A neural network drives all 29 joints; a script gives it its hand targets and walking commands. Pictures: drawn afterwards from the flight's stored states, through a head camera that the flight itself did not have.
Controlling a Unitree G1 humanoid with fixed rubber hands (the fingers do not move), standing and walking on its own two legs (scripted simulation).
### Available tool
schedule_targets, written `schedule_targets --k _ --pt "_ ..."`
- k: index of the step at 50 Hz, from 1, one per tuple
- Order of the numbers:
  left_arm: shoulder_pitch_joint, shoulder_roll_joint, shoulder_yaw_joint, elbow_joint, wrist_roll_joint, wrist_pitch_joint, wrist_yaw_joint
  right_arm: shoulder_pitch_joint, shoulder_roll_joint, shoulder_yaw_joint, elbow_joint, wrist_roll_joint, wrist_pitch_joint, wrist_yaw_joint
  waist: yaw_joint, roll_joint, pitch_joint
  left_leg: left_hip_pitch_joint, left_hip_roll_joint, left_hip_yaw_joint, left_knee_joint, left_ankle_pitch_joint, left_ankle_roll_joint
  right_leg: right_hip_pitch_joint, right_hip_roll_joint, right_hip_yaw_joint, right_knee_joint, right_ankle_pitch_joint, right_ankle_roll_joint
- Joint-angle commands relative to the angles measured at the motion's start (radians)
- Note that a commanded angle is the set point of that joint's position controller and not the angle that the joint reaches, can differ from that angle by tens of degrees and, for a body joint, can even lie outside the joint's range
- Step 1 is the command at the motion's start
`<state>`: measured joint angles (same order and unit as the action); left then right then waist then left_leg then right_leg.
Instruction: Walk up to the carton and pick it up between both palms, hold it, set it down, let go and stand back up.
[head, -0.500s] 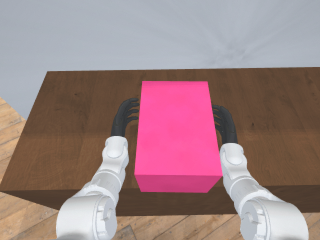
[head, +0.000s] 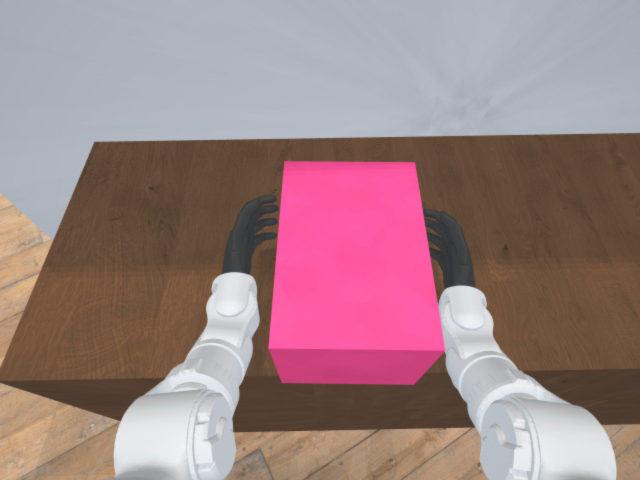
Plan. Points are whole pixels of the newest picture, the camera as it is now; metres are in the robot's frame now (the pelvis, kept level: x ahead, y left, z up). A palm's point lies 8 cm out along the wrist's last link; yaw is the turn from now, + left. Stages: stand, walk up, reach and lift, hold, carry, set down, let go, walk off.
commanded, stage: reach and lift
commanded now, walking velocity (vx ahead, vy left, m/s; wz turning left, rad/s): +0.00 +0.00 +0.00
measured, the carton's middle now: (348, 272) +0.40 -0.01 -0.03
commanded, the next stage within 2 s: none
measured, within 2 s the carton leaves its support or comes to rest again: leaves its support in 0.80 s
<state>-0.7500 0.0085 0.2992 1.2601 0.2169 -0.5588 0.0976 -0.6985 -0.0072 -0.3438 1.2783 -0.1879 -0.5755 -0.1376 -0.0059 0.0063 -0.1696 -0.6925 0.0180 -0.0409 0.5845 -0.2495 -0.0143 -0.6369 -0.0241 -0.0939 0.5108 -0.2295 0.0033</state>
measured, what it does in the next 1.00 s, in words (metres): stands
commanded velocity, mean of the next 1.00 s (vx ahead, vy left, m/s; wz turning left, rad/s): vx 0.00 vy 0.00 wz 0.00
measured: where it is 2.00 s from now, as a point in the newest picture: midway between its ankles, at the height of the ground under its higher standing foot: outside the picture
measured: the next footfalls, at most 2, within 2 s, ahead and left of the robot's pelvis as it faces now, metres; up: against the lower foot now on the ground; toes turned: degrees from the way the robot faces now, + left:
none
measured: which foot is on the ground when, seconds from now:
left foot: down 0.00-1.00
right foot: down 0.00-1.00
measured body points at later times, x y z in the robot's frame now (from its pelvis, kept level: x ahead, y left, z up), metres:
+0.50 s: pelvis +0.00 +0.00 +0.00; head +0.10 +0.01 +0.44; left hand +0.41 +0.13 +0.01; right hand +0.40 -0.15 +0.00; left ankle +0.00 +0.12 -0.73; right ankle -0.01 -0.13 -0.73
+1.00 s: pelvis -0.02 +0.00 +0.00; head +0.07 +0.01 +0.44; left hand +0.40 +0.13 +0.03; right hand +0.38 -0.14 +0.01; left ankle +0.00 +0.12 -0.73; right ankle -0.01 -0.13 -0.73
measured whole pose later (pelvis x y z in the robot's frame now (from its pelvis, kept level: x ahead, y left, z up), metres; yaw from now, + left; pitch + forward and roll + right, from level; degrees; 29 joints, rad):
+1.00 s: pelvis -0.02 +0.00 +0.00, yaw +0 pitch +19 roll -2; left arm -0.75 -0.01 0.29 1.27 0.15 -0.60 0.16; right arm -0.70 0.02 -0.34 1.28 -0.19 -0.60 -0.18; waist -0.01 0.01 -0.18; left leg -0.69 0.02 -0.04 0.58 -0.23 -0.01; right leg -0.64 -0.02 -0.09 0.51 -0.21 0.00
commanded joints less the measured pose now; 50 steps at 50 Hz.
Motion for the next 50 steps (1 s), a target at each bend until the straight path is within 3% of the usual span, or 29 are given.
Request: schedule_targets --k 1,25,37,42,50 --pt "-0.344 -0.615 -0.227 0.026 0.109 -0.044 -0.115 -0.391 0.646 0.183 -0.044 -0.253 -0.036 0.149 -0.016 0.037 -0.589 0.433 0.000 0.082 0.000 0.584 -0.064 0.300 0.077 -0.005 -0.056 0.423 -0.026" --pt "-0.391 -0.648 -0.254 0.062 0.103 -0.051 -0.103 -0.437 0.682 0.221 -0.037 -0.228 -0.037 0.134 -0.020 0.029 -0.611 0.371 0.001 0.078 0.005 0.526 -0.050 0.320 0.074 0.003 -0.033 0.447 -0.026" --pt "-0.433 -0.711 -0.340 -0.028 0.071 -0.091 -0.086 -0.509 0.715 0.341 -0.136 -0.190 -0.102 0.115 -0.010 0.039 -0.776 0.418 -0.001 0.061 0.056 0.662 -0.072 0.330 0.091 -0.006 -0.006 0.591 -0.025" --pt "-0.465 -0.733 -0.358 -0.071 0.061 -0.093 -0.083 -0.546 0.696 0.346 -0.151 -0.188 -0.115 0.113 -0.008 0.046 -0.797 0.449 0.004 0.046 0.063 0.672 -0.078 0.287 0.098 -0.011 -0.021 0.540 -0.033" --pt "-0.534 -0.710 -0.356 -0.048 0.045 -0.089 -0.084 -0.600 0.671 0.328 -0.158 -0.192 -0.111 0.121 -0.004 0.035 -0.756 0.448 0.004 0.059 0.026 0.525 -0.073 0.234 0.100 -0.010 -0.057 0.353 -0.038"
